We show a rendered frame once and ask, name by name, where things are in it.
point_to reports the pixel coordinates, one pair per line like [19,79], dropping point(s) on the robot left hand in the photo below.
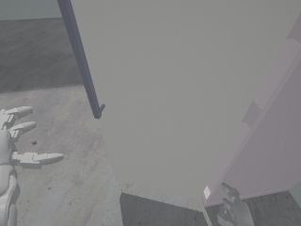
[10,134]

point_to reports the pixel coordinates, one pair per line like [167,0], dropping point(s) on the robot left forearm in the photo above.
[9,194]

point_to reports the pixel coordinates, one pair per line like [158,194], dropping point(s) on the handle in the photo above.
[68,16]

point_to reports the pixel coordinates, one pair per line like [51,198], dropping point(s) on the robot right hand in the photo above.
[239,211]

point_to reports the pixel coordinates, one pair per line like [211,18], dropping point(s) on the fridge door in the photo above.
[177,78]

